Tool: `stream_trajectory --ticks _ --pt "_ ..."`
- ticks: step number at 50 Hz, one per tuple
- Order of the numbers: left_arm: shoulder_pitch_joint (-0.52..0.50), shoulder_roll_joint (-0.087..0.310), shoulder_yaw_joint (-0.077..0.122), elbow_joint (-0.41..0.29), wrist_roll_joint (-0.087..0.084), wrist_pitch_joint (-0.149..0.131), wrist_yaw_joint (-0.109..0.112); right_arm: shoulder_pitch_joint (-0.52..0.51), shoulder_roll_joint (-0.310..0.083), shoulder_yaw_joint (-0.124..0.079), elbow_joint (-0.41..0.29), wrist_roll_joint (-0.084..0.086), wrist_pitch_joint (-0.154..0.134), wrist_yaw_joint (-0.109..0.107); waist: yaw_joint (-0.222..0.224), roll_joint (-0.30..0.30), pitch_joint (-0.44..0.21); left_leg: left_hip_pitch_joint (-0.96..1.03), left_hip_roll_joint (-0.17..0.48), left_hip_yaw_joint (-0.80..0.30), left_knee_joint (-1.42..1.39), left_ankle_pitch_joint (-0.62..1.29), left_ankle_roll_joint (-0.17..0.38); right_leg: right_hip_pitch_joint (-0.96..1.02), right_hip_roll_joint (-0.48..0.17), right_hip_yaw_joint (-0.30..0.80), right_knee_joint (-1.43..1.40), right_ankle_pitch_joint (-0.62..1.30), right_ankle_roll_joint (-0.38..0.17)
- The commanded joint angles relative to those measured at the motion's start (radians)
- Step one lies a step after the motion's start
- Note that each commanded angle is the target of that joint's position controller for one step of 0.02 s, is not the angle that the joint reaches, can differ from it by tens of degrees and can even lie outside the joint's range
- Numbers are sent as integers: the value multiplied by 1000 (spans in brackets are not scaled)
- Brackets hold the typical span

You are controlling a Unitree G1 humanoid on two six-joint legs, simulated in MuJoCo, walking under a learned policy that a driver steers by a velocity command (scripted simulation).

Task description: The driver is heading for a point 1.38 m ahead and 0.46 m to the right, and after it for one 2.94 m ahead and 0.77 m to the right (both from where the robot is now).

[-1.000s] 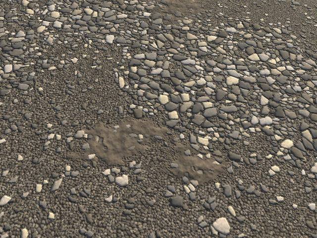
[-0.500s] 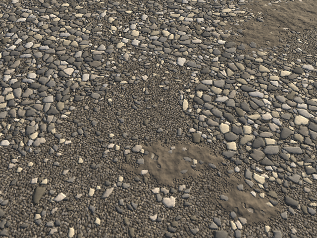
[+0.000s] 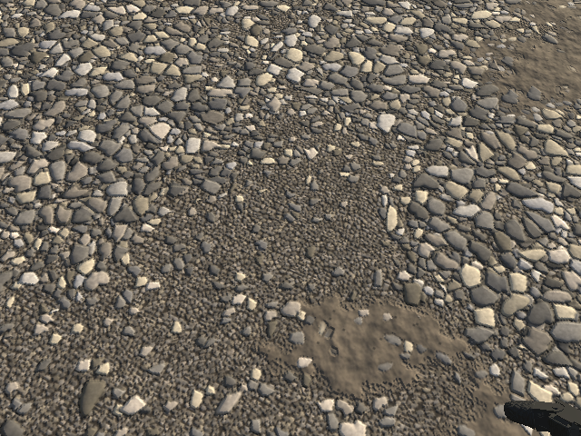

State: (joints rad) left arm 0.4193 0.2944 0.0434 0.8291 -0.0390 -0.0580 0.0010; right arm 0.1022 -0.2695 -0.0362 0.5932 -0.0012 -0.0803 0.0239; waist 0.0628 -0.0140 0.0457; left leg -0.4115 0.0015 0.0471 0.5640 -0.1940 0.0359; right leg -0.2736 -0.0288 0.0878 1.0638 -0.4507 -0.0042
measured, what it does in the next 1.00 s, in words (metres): walks ahead, turning right: right foot, then left foot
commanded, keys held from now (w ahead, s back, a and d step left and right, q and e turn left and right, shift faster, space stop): w+e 0.92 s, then w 0.08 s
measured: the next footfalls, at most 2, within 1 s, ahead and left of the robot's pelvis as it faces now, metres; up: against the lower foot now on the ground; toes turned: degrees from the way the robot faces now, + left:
right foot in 0.44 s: +0.39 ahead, -0.15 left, +0.00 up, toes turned -16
left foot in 0.92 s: +0.72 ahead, -0.06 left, +0.00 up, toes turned -35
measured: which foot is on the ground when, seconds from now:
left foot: down 0.00-0.46, up 0.48-0.90, down 0.92-1.00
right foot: up 0.00-0.42, down 0.44-0.92, up 0.94-1.00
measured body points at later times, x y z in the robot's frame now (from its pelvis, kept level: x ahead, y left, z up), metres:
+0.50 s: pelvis +0.27 -0.05 -0.02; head +0.32 -0.07 +0.43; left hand +0.54 +0.14 -0.09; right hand +0.24 -0.34 -0.14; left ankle +0.11 +0.12 -0.65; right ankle +0.35 -0.14 -0.73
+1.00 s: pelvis +0.56 -0.10 +0.00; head +0.58 -0.11 +0.45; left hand +0.77 +0.11 -0.12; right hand +0.59 -0.42 -0.08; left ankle +0.69 -0.04 -0.73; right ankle +0.38 -0.14 -0.66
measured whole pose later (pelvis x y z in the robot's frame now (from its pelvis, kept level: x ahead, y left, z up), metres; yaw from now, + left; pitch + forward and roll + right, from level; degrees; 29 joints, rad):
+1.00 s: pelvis +0.56 -0.10 +0.00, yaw -33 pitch +2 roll +1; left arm 0.35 0.31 0.06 0.72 -0.03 -0.03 0.02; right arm 0.12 -0.28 -0.05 0.68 -0.01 -0.11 0.02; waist 0.04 -0.03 0.01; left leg -0.41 -0.04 -0.01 0.56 -0.18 0.02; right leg -0.30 0.08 0.17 1.08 -0.48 -0.02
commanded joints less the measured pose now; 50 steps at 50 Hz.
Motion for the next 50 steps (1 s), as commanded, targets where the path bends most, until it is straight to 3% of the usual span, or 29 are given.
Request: stream_trajectory --ticks 1,2,4,6,8,11,16,17,19,20,21,22,23,24,25,26,27,28,29,32,37,41,43,45,46,47,48,49,50 --pt "-92 118 33 -116 7 -21 3 178 -113 -44 19 -8 -7 -5 -108 127 -85 397 282 -349 -332 -56 151 -422 -88 23 145 140 -9" --pt "-69 99 33 -108 5 -8 0 151 -99 -42 25 -14 -16 -5 -81 144 -72 338 260 -281 -366 -9 147 -371 -105 25 134 180 -5" --pt "-60 61 29 -100 3 14 -1 130 -85 -45 46 -11 -36 -6 -58 122 -47 283 251 -193 -410 89 157 -352 -106 19 122 215 5" --pt "-98 52 29 -117 9 26 1 126 -97 -52 69 -11 -47 -8 -50 92 -8 267 252 -121 -434 172 159 -399 -104 34 79 270 16" --pt "-147 48 27 -138 15 24 -1 136 -108 -57 91 -13 -47 -14 -57 73 16 287 247 -59 -444 223 158 -441 -98 46 -21 358 22" --pt "-241 35 17 -167 18 12 -23 139 -136 -63 109 -9 -40 -23 -84 55 41 300 227 39 -456 255 138 -407 -85 -12 -224 502 14" --pt "-405 26 5 -247 16 7 -59 225 -183 -77 160 12 -8 -31 -142 29 83 459 273 106 -411 348 120 -445 -67 -95 -401 474 -32" --pt "-418 33 7 -262 15 7 -65 230 -192 -80 166 16 1 -32 -139 35 76 493 279 119 -378 424 112 -438 -54 -115 -420 436 -46" --pt "-393 63 22 -278 16 12 -70 223 -222 -86 167 20 18 -39 -103 76 16 539 278 148 -256 762 91 -340 9 -175 -429 337 -84" --pt "-331 89 37 -272 15 17 -69 218 -238 -89 164 23 27 -44 -62 99 -36 549 273 159 -145 923 81 -250 50 -202 -423 283 -108" --pt "-209 132 62 -249 12 22 -62 207 -245 -89 159 26 35 -48 9 104 -107 509 256 172 27 981 64 -84 92 -212 -448 272 -138" --pt "-38 189 95 -211 11 30 -46 196 -228 -79 149 28 33 -52 103 72 -190 347 217 187 275 848 27 198 99 -161 -513 325 -182" --pt "13 300 118 -199 8 35 -26 286 -97 -39 105 -15 17 -43 32 -181 -283 -80 83 163 651 -8 -36 583 -156 280 -506 319 -317" --pt "8 291 106 -239 12 17 -32 269 -92 -20 75 -6 -24 -28 24 -176 -461 -295 -64 -84 865 -429 -54 729 -315 780 -697 128 -466" --pt "-8 214 84 -233 22 4 -38 131 -179 -44 46 37 -47 -16 74 -67 -361 -394 -2 -165 872 -339 -35 665 -290 672 -767 114 -392" --pt "-58 187 76 -227 21 -4 -38 90 -171 -38 25 46 -60 -15 37 -32 -221 -404 38 -149 790 -245 -20 513 -252 533 -777 172 -351" --pt "-127 158 66 -235 18 -7 -36 94 -159 -36 37 23 -62 -23 -16 34 -142 -353 80 -143 698 -186 -25 360 -206 423 -778 282 -317" --pt "-176 130 56 -249 26 -8 -32 111 -169 -43 46 3 -55 -27 -53 19 -107 -280 106 -145 633 -145 -36 248 -171 348 -794 386 -304" --pt "-200 122 52 -259 35 -8 -28 129 -169 -46 51 -4 -42 -26 -77 -7 -96 -225 115 -144 607 -120 -48 176 -147 314 -816 438 -301" --pt "-187 144 58 -238 30 -14 -11 125 -130 -35 53 -18 -16 -29 -87 -12 -77 -187 107 -108 489 -59 -99 58 -111 219 -836 574 -303" --pt "-122 169 64 -202 18 3 12 -78 -81 -10 9 -9 -19 -20 -9 -59 -43 -115 36 -91 100 241 -124 -6 -36 152 -808 424 -227" --pt "-71 169 65 -177 10 13 16 -136 -124 -24 -9 10 -35 -2 8 -83 -45 -64 7 -129 -35 245 -102 70 -82 263 -735 314 -206" --pt "-80 165 66 -176 13 17 18 -103 -150 -39 -4 13 -43 2 -19 -111 -46 -25 8 -141 -57 160 -71 112 -107 326 -676 308 -189" --pt "-98 130 56 -182 18 21 16 34 -176 -60 30 9 -52 -5 -94 -118 -92 165 10 -115 -113 126 -23 90 -62 317 -553 350 -147" --pt "-89 66 33 -194 28 18 11 163 -220 -75 40 -9 -57 -13 -150 -36 -214 394 143 -235 -102 74 38 5 -3 249 -308 278 -109" --pt "45 -4 10 -220 9 9 11 266 -311 -96 70 -29 -47 -13 -105 266 -348 722 375 -679 -189 -139 201 -323 147 98 35 -83 -33" --pt "68 79 20 -202 -8 5 15 286 -246 -86 85 -3 -42 -1 -116 294 -325 730 420 -899 -274 -410 233 -487 90 106 199 -135 -15" --pt "-23 144 38 -195 -6 8 16 243 -172 -67 77 4 -38 -2 -141 182 -193 621 373 -763 -295 -429 192 -521 51 110 249 -38 -9" --pt "-101 149 39 -209 9 11 18 196 -144 -56 75 -3 -30 -3 -136 111 -118 510 325 -614 -293 -306 162 -501 21 70 240 31 -6"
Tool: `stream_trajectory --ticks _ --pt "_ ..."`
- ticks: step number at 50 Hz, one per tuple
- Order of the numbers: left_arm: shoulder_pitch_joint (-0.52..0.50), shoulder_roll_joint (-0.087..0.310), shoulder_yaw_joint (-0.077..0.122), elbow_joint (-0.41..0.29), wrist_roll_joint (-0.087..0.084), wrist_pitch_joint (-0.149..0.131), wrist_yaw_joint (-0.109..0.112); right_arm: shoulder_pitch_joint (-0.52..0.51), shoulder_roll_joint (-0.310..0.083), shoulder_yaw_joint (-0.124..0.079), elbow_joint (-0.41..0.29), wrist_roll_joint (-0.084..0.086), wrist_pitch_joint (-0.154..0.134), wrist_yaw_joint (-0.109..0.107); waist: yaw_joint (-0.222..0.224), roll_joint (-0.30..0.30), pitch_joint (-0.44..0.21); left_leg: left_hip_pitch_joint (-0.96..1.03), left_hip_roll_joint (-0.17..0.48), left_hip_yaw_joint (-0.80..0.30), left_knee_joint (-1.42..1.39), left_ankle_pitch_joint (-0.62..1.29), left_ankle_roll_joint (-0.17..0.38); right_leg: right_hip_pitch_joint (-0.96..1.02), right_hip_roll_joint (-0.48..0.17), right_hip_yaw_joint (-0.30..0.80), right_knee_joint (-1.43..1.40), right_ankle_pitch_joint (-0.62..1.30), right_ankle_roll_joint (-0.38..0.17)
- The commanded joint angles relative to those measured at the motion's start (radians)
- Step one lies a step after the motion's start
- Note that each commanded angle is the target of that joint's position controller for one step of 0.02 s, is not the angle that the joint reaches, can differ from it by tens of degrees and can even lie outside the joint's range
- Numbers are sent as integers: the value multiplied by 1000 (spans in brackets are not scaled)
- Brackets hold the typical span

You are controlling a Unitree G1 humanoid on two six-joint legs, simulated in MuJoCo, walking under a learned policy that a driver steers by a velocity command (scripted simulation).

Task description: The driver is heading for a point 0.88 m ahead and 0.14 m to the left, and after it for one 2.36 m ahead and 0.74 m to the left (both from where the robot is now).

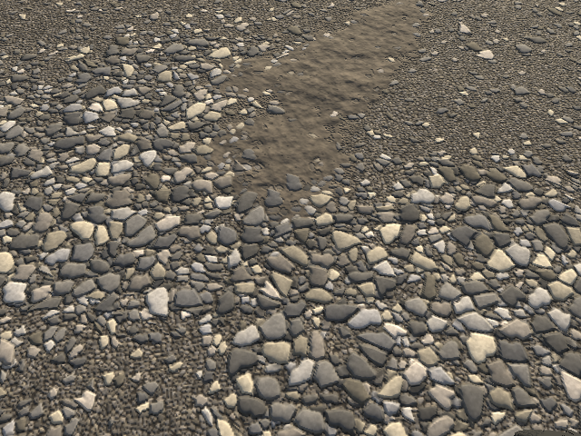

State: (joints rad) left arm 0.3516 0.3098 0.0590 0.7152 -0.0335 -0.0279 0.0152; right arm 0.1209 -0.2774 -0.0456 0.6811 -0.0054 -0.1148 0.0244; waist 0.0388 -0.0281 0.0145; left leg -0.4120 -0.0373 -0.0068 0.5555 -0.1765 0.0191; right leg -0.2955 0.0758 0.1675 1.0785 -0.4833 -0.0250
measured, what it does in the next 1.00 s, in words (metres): walks ahead: right foot, then left foot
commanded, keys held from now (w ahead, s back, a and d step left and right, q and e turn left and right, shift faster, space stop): w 0.36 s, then no key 0.06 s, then q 0.54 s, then w+q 0.04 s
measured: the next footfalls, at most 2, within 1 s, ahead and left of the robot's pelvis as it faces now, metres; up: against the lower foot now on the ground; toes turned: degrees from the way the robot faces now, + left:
right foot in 0.42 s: +0.36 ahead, -0.15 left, +0.00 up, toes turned -5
left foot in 0.92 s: +0.41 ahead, +0.08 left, +0.00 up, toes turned +12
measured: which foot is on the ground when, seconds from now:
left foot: down 0.00-0.42, up 0.44-0.90, down 0.92-1.00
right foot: up 0.00-0.40, down 0.42-0.92, up 0.94-1.00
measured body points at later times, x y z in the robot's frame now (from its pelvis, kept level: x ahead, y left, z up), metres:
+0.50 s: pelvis +0.25 -0.05 +0.01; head +0.29 -0.07 +0.45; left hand +0.49 +0.17 -0.06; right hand +0.25 -0.34 -0.13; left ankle +0.12 +0.11 -0.65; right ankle +0.32 -0.15 -0.73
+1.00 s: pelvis +0.35 -0.03 +0.01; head +0.40 +0.00 +0.45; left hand +0.44 +0.28 -0.11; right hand +0.57 -0.27 -0.07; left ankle +0.37 +0.07 -0.73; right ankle +0.31 -0.16 -0.67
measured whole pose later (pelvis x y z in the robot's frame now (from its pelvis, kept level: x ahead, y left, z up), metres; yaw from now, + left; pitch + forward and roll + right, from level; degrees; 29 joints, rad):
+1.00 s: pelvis +0.35 -0.03 +0.01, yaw +12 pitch +2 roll -1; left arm 0.11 0.32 0.07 0.79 0.00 0.00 0.01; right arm 0.14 -0.31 -0.07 0.64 0.00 0.03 0.01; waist 0.00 -0.02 0.07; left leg -0.37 -0.01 0.01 0.56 -0.23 0.05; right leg -0.38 -0.03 -0.07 0.99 -0.53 0.04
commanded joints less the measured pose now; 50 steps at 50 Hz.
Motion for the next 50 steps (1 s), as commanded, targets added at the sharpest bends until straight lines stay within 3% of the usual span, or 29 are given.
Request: stream_trajectory --ticks 1,2,4,8,11,14,17,18,19,20,21,22,23,24,25,27,30,32,36,42,44,45,46,47,48,49,50 --pt "-86 120 23 -111 18 -23 2 148 -115 -38 -6 -4 9 -4 -101 104 -28 414 321 -458 -298 -193 176 -463 -105 -15 176 111 15" --pt "-98 102 23 -117 18 -25 -4 135 -99 -31 0 -10 8 -7 -79 120 -7 354 287 -383 -318 -99 169 -423 -130 -18 129 145 12" --pt "-82 64 14 -112 14 -24 -12 138 -89 -28 18 -3 2 -8 -58 147 -13 314 258 -300 -350 8 179 -374 -145 -47 51 162 13" --pt "-172 18 -10 -137 29 -30 -21 162 -146 -41 54 14 3 -12 -70 112 4 304 265 -201 -401 147 210 -380 -171 -99 -175 267 32" --pt "-262 4 -21 -151 24 -43 -34 185 -172 -43 77 22 14 -14 -102 108 17 292 238 -116 -407 182 186 -314 -157 -135 -364 415 34" --pt "-342 16 -19 -171 14 -49 -45 243 -189 -43 109 30 26 -12 -129 111 29 321 254 -100 -393 192 172 -263 -132 -157 -468 469 28" --pt "-373 38 -10 -189 11 -53 -55 265 -205 -47 134 37 42 -15 -113 120 40 392 295 -108 -352 248 150 -234 -118 -159 -537 410 -10" --pt "-344 52 -3 -183 14 -54 -56 259 -214 -49 138 38 48 -18 -86 123 24 405 296 -99 -312 329 139 -177 -104 -171 -562 391 -26" --pt "-262 75 12 -159 24 -55 -52 239 -213 -47 138 38 54 -22 -31 112 -20 399 262 -59 -198 513 112 -46 -77 -191 -613 416 -49" --pt "-138 118 34 -122 37 -54 -44 243 -193 -38 134 32 56 -26 27 95 -111 349 207 -18 -25 598 76 151 -76 -192 -632 487 -76" --pt "21 195 51 -99 58 -50 -31 233 -137 -13 97 -3 50 -30 80 -29 -267 152 143 21 275 306 23 444 -277 16 -573 759 -141" --pt "15 247 54 -102 69 -40 -30 373 -37 20 96 -3 37 -26 8 -279 -380 -168 -14 -2 593 -425 -43 670 -515 390 -629 886 -316" --pt "25 155 38 -100 51 -35 -32 347 -152 -8 131 20 34 -25 56 -149 -375 -206 16 -129 708 -461 -49 601 -493 378 -650 897 -316" --pt "-36 114 22 -98 44 -38 -33 276 -174 -20 114 40 37 -24 40 -111 -239 -255 50 -120 716 -413 -48 500 -452 202 -647 996 -279" --pt "-93 83 13 -93 42 -42 -37 240 -154 -18 114 37 44 -29 9 -50 -183 -246 90 -99 664 -357 -54 404 -397 104 -667 1015 -240" --pt "-177 53 7 -83 46 -49 -40 233 -131 -24 118 26 76 -38 -50 -54 -115 -138 124 -84 574 -261 -71 216 -344 -10 -745 979 -202" --pt "-240 71 16 -60 62 -63 -30 248 -94 -25 107 20 116 -50 -91 -79 -92 -59 109 -59 500 -161 -100 94 -338 -110 -811 991 -219" --pt "-247 93 24 -42 57 -55 -13 196 -87 -25 73 13 124 -50 -82 -76 -79 -77 122 -53 419 -84 -100 97 -341 -157 -830 936 -216" --pt "-236 114 31 -13 51 -27 11 104 -82 -26 19 15 132 -29 -49 -58 -70 -62 132 -26 282 16 -85 132 -347 -218 -845 803 -208" --pt "-213 159 51 19 22 15 7 12 -103 -43 -63 16 158 -1 -19 -57 -44 -67 112 28 144 -121 -38 240 -405 -215 -745 726 -189" --pt "-221 164 55 23 7 23 8 26 -102 -49 -74 20 160 6 -39 -56 -52 -2 83 62 18 -76 -6 255 -394 -237 -654 754 -147" --pt "-202 153 54 35 1 24 9 59 -117 -57 -71 18 157 4 -57 -37 -68 90 60 64 -89 45 21 230 -356 -275 -566 751 -100" --pt "-155 129 49 44 19 19 7 124 -198 -85 -64 16 153 -12 -67 75 -125 268 106 -42 -146 385 72 131 -273 -333 -389 649 -24" --pt "-170 79 30 -4 66 8 0 163 -327 -114 -76 1 153 -34 -53 346 -167 501 347 -383 -101 857 251 -208 -115 -377 -78 89 79" --pt "-234 80 26 -20 67 6 -4 181 -267 -94 -88 -14 139 -28 -111 282 -276 527 442 -516 -142 820 391 -318 -48 -179 113 -227 98" --pt "-260 115 37 -20 38 8 -11 169 -229 -84 -84 -1 123 -20 -113 167 -252 505 386 -438 -166 629 358 -349 -85 -108 160 -186 83" --pt "-259 105 38 -19 24 7 -13 147 -202 -81 -73 20 111 -22 -85 122 -206 471 323 -390 -186 349 295 -381 -111 -99 112 -104 65"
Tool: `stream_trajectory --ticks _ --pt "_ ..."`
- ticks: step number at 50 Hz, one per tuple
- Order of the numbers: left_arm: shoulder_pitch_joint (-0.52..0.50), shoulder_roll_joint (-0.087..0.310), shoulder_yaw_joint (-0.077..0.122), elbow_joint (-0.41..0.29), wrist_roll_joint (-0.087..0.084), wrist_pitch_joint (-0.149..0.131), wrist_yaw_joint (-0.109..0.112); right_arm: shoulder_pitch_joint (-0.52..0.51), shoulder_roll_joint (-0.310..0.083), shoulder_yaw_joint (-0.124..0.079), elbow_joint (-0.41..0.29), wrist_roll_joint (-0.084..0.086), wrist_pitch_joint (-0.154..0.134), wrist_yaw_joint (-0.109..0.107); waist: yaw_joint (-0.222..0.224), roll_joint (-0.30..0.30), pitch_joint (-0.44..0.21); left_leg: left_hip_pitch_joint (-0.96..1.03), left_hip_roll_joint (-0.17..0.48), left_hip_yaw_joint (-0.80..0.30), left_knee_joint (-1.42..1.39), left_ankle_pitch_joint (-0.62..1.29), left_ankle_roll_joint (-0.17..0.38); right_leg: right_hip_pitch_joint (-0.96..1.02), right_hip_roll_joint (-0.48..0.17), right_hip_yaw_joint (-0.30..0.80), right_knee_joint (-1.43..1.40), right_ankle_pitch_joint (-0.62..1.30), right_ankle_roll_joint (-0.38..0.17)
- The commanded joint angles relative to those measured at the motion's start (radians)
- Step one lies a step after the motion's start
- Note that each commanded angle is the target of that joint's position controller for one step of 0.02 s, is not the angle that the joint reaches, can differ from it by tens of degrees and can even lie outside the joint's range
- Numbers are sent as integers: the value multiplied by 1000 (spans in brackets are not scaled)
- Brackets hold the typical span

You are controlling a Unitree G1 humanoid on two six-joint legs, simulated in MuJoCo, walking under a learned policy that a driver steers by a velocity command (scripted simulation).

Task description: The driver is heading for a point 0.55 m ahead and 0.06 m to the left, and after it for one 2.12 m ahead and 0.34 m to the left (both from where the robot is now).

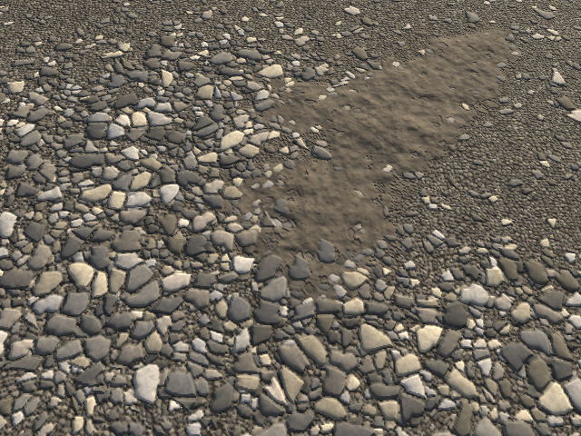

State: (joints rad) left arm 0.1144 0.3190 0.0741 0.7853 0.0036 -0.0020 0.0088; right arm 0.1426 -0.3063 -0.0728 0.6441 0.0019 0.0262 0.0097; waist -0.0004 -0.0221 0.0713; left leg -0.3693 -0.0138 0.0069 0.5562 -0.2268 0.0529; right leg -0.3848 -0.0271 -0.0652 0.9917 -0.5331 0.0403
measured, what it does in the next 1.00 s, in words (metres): walks ahead, turning left: right foot, then left foot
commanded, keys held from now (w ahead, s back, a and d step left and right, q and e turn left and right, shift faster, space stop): w+q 0.48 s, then w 0.28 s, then w+e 0.24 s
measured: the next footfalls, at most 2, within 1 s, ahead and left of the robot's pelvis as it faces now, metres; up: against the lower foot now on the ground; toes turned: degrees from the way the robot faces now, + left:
right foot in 0.32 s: +0.17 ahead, -0.13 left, +0.00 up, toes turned +15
left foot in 0.80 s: +0.37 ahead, +0.23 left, +0.00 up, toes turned +24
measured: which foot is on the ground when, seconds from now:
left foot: down 0.00-0.32, up 0.34-0.78, down 0.80-1.00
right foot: up 0.00-0.30, down 0.32-0.80, up 0.82-1.00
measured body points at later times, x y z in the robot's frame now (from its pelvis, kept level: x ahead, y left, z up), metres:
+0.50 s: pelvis +0.14 -0.03 +0.01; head +0.15 -0.04 +0.46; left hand +0.13 +0.27 -0.09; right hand +0.35 -0.25 -0.09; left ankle +0.11 +0.12 -0.65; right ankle +0.13 -0.14 -0.73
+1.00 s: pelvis +0.36 +0.12 +0.01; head +0.38 +0.14 +0.46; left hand +0.34 +0.42 -0.11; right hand +0.55 -0.09 -0.09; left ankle +0.34 +0.21 -0.73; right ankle +0.40 -0.04 -0.64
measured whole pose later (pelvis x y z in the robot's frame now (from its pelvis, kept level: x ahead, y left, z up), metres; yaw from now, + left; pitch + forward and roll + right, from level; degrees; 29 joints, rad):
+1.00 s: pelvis +0.36 +0.12 +0.01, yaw +19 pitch +1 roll +1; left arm 0.26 0.32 0.06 0.84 -0.03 -0.05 0.00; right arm 0.26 -0.26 -0.06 0.71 -0.01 -0.08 0.02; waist 0.00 -0.04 0.04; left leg -0.20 -0.03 0.12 0.37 -0.18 0.05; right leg -0.55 -0.11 0.06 1.14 -0.28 0.00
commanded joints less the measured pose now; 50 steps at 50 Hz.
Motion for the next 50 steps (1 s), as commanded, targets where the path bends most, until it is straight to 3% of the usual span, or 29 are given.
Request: stream_trajectory --ticks 1,2,3,5,8,12,15,16,17,18,19,20,21,23,27,32,35,37,38,39,40,41,42,43,44,45,47,50 --pt "-35 103 26 -88 -9 -20 -5 98 -150 -48 -35 32 -32 -9 -35 85 -212 382 267 -394 -231 143 220 -310 -26 131 112 18 -8" --pt "-55 112 31 -93 -5 -21 -4 70 -143 -43 -43 34 -31 -16 -26 112 -178 321 242 -394 -275 -47 202 -280 -32 129 43 82 -12" --pt "-66 100 27 -96 -7 -25 -8 59 -149 -42 -52 22 -30 -22 -23 140 -148 276 218 -404 -315 -148 200 -253 -13 116 -6 129 -9" --pt "-66 84 23 -93 -11 -41 -12 61 -158 -45 -62 9 -37 -33 -22 156 -131 244 201 -402 -342 -173 200 -207 8 115 -130 180 -3" --pt "-85 59 12 -94 -9 -64 -19 82 -180 -53 -58 14 -45 -38 -34 159 -126 194 176 -382 -324 -158 188 -115 32 114 -290 225 3" --pt "-90 74 14 -101 -24 -85 -33 106 -186 -54 -57 17 -39 -31 -37 175 -108 114 167 -437 -302 -232 174 -5 56 111 -405 252 -9" --pt "3 77 23 -73 -26 -102 -32 83 -148 -40 -64 18 -32 -29 32 155 -106 5 116 -453 -224 -307 124 201 52 102 -542 338 -34" --pt "82 97 33 -51 -24 -104 -26 73 -108 -28 -70 15 -34 -30 70 129 -120 -83 76 -422 -134 -339 86 327 2 136 -573 322 -55" --pt "212 154 47 -28 -7 -104 -15 71 -23 -2 -80 10 -38 -30 109 -15 -171 -222 -12 -298 156 -401 23 485 -190 337 -647 162 -113" --pt "259 240 63 -10 24 -100 -20 65 -27 -1 -142 32 -51 -31 83 -221 -120 -458 -82 -181 372 -410 1 503 -372 721 -792 -167 -233" --pt "188 203 55 -29 14 -103 -21 82 -102 -17 -132 35 -59 -31 55 -189 -51 -524 14 -192 511 -332 -12 449 -397 755 -812 -258 -269" --pt "144 132 37 -42 -4 -102 -14 85 -139 -30 -109 29 -56 -26 49 -156 -10 -546 32 -181 558 -248 -22 429 -344 641 -803 -194 -241" --pt "118 100 26 -52 -7 -100 -11 104 -135 -34 -85 20 -53 -23 36 -124 -16 -520 48 -166 579 -181 -32 411 -295 532 -802 -81 -208" --pt "109 83 17 -45 2 -98 -2 74 -103 -30 -90 19 -57 -11 38 -103 0 -493 83 -149 586 -60 -47 365 -248 368 -825 145 -183" --pt "178 85 15 -8 7 -105 -3 28 -41 -9 -114 21 -64 -4 59 -65 -12 -454 78 -121 495 77 -76 343 -207 192 -848 397 -208" --pt "229 126 17 33 -18 -89 -6 -115 4 20 -156 16 -81 22 94 -58 26 -342 79 -18 175 194 -68 339 -205 80 -861 515 -211" --pt "277 149 20 67 -34 -77 -11 -167 -7 20 -176 23 -86 39 93 -66 45 -283 66 12 64 148 -31 397 -245 75 -845 598 -206" --pt "278 172 25 80 -40 -67 -11 -139 -43 5 -174 20 -89 43 48 -92 9 -176 28 37 7 88 11 446 -258 54 -766 861 -189" --pt "273 185 27 85 -41 -62 -8 -56 -74 -11 -153 16 -88 39 -12 -103 -55 -39 -4 59 -21 92 38 451 -247 25 -658 1061 -172" --pt "276 174 20 90 -42 -58 -5 97 -113 -36 -105 14 -85 31 -98 -86 -149 197 -30 75 -64 140 71 387 -211 -5 -478 1160 -148" --pt "269 139 2 72 -25 -64 -4 269 -165 -57 -66 7 -75 12 -178 -42 -272 526 94 -61 -10 153 113 158 -175 -4 -218 917 -113" --pt "376 -9 -45 31 -4 -80 -16 312 -269 -69 -54 -8 -75 2 -98 258 -441 842 403 -565 -87 -17 262 -214 9 15 177 105 -47" --pt "318 86 -21 54 -33 -101 -19 328 -180 -48 -60 -12 -79 1 -150 198 -507 795 437 -723 -206 -68 273 -282 24 194 321 -40 -51" --pt "227 137 -1 11 -62 -105 -21 268 -142 -31 -44 -12 -86 4 -134 175 -320 667 397 -536 -223 -6 223 -362 -22 184 349 25 -59" --pt "182 120 -4 0 -58 -106 -17 209 -113 -22 -35 -5 -92 5 -99 130 -220 528 349 -398 -243 78 193 -351 -69 159 298 113 -61" --pt "169 107 -2 2 -39 -100 -13 156 -82 -15 -27 -6 -99 9 -62 113 -157 413 307 -306 -277 132 174 -318 -95 153 243 173 -55" --pt "228 71 -1 25 -38 -68 -12 96 -45 -10 -18 -13 -120 12 -3 137 -121 278 270 -193 -358 165 160 -207 -122 163 204 257 -45" --pt "210 28 -5 17 -35 -35 -8 73 -52 -19 20 -14 -146 9 25 98 -53 202 272 -83 -428 238 162 -232 -123 174 148 318 -26"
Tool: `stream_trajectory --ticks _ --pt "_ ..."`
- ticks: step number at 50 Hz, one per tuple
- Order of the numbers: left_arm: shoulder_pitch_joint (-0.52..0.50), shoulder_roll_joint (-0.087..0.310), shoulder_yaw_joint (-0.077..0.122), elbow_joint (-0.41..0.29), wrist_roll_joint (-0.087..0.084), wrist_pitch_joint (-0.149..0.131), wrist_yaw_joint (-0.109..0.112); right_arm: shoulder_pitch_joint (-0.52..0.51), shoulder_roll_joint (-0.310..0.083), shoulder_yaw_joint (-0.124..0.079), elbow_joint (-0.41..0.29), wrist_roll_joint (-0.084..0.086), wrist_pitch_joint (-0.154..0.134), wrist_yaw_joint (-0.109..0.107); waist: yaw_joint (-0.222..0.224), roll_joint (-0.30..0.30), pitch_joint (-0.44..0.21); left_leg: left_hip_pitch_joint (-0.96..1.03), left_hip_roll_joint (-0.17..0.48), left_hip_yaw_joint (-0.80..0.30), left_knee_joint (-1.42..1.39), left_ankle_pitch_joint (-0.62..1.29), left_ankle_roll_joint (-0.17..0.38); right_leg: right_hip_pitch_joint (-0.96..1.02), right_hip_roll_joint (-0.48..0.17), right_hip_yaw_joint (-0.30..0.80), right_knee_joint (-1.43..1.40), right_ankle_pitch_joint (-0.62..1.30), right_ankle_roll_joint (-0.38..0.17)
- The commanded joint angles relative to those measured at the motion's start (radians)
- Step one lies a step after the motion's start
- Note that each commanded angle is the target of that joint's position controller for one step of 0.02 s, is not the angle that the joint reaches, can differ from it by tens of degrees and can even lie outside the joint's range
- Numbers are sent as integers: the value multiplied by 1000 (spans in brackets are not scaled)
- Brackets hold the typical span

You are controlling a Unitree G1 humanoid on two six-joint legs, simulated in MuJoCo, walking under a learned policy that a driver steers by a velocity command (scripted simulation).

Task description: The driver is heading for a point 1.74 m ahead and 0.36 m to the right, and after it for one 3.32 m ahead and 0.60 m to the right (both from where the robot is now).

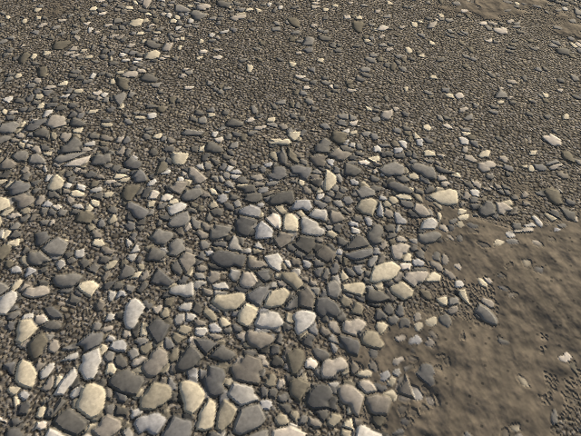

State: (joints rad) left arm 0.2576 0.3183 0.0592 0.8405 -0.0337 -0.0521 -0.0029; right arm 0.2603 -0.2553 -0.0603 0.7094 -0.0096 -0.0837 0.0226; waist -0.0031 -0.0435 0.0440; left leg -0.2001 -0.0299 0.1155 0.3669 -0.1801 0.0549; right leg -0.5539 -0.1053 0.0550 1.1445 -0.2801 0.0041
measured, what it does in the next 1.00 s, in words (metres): walks ahead, turning right: right foot, then left foot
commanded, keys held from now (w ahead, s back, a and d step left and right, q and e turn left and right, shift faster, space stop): w+e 0.68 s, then w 0.32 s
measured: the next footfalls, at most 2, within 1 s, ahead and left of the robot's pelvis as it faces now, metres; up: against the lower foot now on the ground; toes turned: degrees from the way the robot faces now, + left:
right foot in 0.34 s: +0.34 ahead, -0.16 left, +0.00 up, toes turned -14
left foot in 0.82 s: +0.67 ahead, -0.06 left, +0.00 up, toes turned -29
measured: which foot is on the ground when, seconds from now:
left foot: down 0.00-0.32, up 0.34-0.80, down 0.82-1.00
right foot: up 0.00-0.32, down 0.34-0.84, up 0.86-1.00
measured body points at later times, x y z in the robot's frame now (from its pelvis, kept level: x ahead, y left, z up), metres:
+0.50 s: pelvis +0.28 -0.08 -0.01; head +0.31 -0.10 +0.44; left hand +0.46 +0.16 -0.11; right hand +0.34 -0.38 -0.11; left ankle +0.28 +0.09 -0.65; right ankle +0.30 -0.15 -0.74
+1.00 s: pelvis +0.57 -0.12 +0.00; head +0.60 -0.12 +0.45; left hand +0.80 +0.06 -0.11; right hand +0.52 -0.40 -0.11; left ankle +0.64 -0.05 -0.74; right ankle +0.48 -0.23 -0.66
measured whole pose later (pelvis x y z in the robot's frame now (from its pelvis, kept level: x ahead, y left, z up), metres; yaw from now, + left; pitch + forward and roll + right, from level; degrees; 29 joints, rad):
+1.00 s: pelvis +0.57 -0.12 +0.00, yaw -29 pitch +1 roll +1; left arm 0.27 0.29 0.05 0.72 -0.01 -0.05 0.00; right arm 0.27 -0.26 -0.05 0.78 0.00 -0.10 0.03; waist -0.02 -0.04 0.02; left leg -0.25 -0.05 0.01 0.40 -0.17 0.05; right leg -0.50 -0.02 0.06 1.11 -0.34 -0.02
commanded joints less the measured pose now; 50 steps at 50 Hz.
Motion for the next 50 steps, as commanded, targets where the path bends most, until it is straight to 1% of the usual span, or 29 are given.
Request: stream_trajectory --ticks 1,5,7,12,14,15,16,17,18,19,20,21,22,24,26,28,31,34,37,39,40,41,42,43,44,45,46,48,50 --pt "39 27 11 -50 4 18 5 -40 -108 -35 -33 -6 -38 -8 25 111 -7 36 286 -160 -248 206 156 -95 -43 64 -44 107 16" --pt "-72 13 3 -87 12 8 -16 -30 -137 -42 -2 -6 -35 -23 -4 93 29 63 254 -24 -267 231 125 -102 -22 31 -296 327 10" --pt "-151 1 -6 -115 15 4 -30 0 -159 -49 17 1 -29 -30 -36 73 54 93 271 13 -276 236 119 -98 -14 -14 -388 370 -2" --pt "-257 17 -5 -193 14 5 -59 56 -197 -64 61 26 9 -36 -59 74 67 291 321 64 -174 402 91 -144 16 -80 -509 242 -59" --pt "-214 49 12 -205 12 11 -64 43 -228 -72 59 30 26 -43 -18 113 2 329 318 90 -36 749 68 -33 83 -145 -507 135 -98" --pt "-126 79 31 -192 10 15 -62 32 -239 -73 56 33 36 -46 35 128 -56 323 307 102 102 888 54 83 127 -172 -506 91 -123" --pt "26 127 61 -157 7 18 -52 14 -236 -68 51 39 43 -49 122 115 -136 243 271 127 309 885 22 305 172 -177 -566 132 -160" --pt "182 214 96 -124 6 30 -31 32 -199 -51 35 20 35 -54 181 17 -229 3 224 126 615 579 -28 612 80 11 -594 149 -217" --pt "145 310 107 -136 -1 22 -26 134 -46 -3 -17 -13 6 -36 43 -232 -315 -452 5 11 964 -386 -95 926 -172 597 -694 -37 -417" --pt "169 223 81 -166 9 6 -32 22 -126 -11 -25 25 -34 -22 125 -99 -415 -558 -2 -213 1052 -417 -73 973 -222 786 -841 -139 -431" --pt "133 171 67 -160 17 -8 -33 -74 -171 -22 -55 59 -54 -16 134 -52 -269 -628 46 -218 1021 -319 -47 876 -200 643 -867 -70 -377" --pt "72 145 59 -166 13 -14 -32 -87 -161 -17 -56 47 -64 -22 86 29 -181 -595 92 -214 932 -232 -36 729 -156 523 -862 30 -342" --pt "7 110 49 -178 13 -15 -29 -87 -165 -23 -45 18 -64 -29 45 51 -123 -532 121 -209 844 -186 -43 595 -117 426 -868 144 -318" --pt "-41 87 39 -206 30 -16 -20 -53 -168 -31 -40 3 -42 -28 -5 17 -102 -425 143 -214 768 -135 -64 460 -76 349 -906 280 -314" --pt "-29 106 44 -202 24 -19 -9 -54 -139 -24 -42 -6 -23 -28 -14 21 -82 -405 137 -187 683 -100 -97 381 -56 282 -922 377 -316" --pt "-2 133 51 -192 21 -18 5 -124 -115 -13 -64 -8 -14 -30 4 17 -51 -411 120 -170 546 8 -125 331 -23 228 -929 394 -296" --pt "36 139 54 -178 13 -7 17 -239 -86 2 -88 -2 -19 -21 52 -21 -36 -338 70 -160 301 215 -135 289 35 182 -909 291 -239" --pt "89 144 56 -159 8 2 19 -314 -103 -1 -109 15 -29 -8 84 -38 -32 -290 37 -172 188 276 -128 315 13 240 -877 204 -220" --pt "113 119 50 -142 11 7 24 -301 -134 -12 -102 16 -43 7 75 -59 -40 -287 48 -192 130 226 -90 431 -42 305 -798 192 -204" --pt "101 116 51 -138 17 12 23 -235 -150 -22 -86 14 -52 8 34 -87 -45 -212 42 -166 102 153 -48 463 -54 321 -736 286 -186" --pt "94 95 43 -142 20 13 20 -148 -172 -36 -62 7 -56 2 -11 -79 -92 -83 33 -148 72 146 -17 458 -9 295 -638 397 -163" --pt "91 53 24 -156 31 11 16 -13 -212 -49 -46 -8 -60 -4 -74 -23 -220 149 149 -257 105 139 46 374 42 241 -410 342 -130" --pt "233 -6 5 -164 10 1 16 112 -306 -75 -12 -20 -51 -4 -48 246 -365 512 359 -671 60 -33 217 34 193 116 -49 18 -44" --pt "245 40 5 -155 -2 -7 17 150 -246 -65 15 12 -44 10 -61 328 -353 547 423 -932 -71 -295 253 -150 192 134 102 -295 -30" --pt "136 115 24 -163 -8 -9 16 95 -178 -44 7 25 -40 8 -81 203 -198 430 394 -824 -92 -381 209 -222 140 150 164 -224 -33" --pt "47 118 23 -184 3 -10 17 37 -153 -33 -4 16 -31 5 -72 127 -117 308 352 -687 -99 -302 176 -213 100 105 150 -152 -35" --pt "-6 105 22 -201 20 -14 14 0 -132 -24 0 8 -26 4 -54 97 -48 197 309 -589 -124 -192 170 -201 69 82 88 -99 -35" --pt "5 73 21 -199 24 -15 6 -24 -107 -12 6 -1 -28 0 -13 137 -36 98 252 -477 -163 -32 155 -116 20 60 -12 -33 -31" --pt "11 38 11 -197 25 -12 3 -9 -121 -14 23 10 -32 -2 -6 148 -44 75 240 -407 -189 77 171 -99 9 29 -86 -15 -17"
Velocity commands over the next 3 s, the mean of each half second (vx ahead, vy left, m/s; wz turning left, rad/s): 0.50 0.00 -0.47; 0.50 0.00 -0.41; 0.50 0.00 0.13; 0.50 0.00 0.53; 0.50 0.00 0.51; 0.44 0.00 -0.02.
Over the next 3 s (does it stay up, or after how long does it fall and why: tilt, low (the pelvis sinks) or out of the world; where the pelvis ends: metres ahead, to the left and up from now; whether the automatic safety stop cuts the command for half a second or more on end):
stays up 1.58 -0.26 0.00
